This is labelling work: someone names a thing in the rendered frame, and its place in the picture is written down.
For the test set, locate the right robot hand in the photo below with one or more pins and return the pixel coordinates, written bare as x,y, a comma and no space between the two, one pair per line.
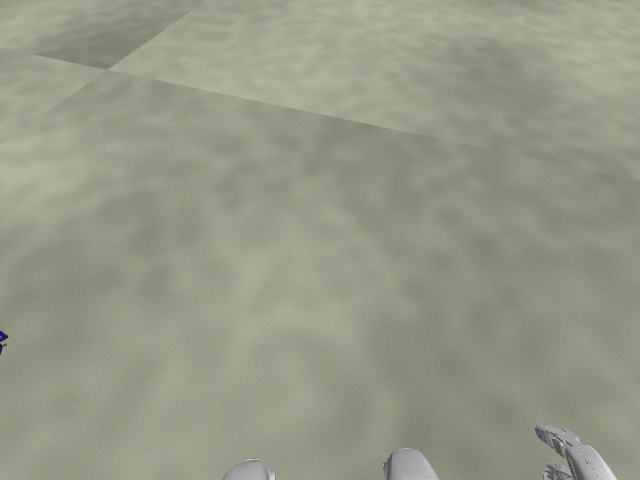
584,462

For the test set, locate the mug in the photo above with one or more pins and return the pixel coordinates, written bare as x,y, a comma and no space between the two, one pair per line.
3,337

